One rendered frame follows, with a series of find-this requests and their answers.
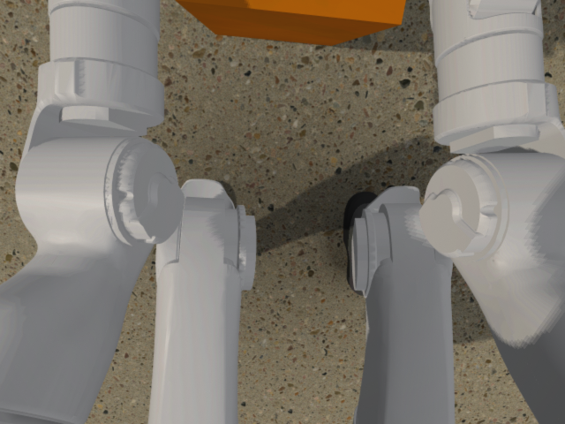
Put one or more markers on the robot right forearm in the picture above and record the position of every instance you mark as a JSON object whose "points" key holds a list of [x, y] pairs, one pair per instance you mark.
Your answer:
{"points": [[493, 97]]}

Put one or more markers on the robot left thigh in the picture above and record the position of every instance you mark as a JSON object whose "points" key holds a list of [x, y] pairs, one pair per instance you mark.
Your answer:
{"points": [[198, 301]]}

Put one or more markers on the robot left forearm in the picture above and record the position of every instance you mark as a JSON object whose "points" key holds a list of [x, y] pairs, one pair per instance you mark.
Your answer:
{"points": [[102, 78]]}

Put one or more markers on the robot right foot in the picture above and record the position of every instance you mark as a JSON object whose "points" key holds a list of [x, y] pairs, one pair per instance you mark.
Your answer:
{"points": [[354, 209]]}

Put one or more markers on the right robot upper arm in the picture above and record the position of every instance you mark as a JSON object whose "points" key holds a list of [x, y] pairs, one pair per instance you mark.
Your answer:
{"points": [[500, 218]]}

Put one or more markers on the carton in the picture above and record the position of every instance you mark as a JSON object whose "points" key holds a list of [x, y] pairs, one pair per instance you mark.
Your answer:
{"points": [[322, 22]]}

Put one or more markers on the left robot upper arm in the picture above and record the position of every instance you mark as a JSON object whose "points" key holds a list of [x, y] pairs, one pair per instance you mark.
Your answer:
{"points": [[95, 207]]}

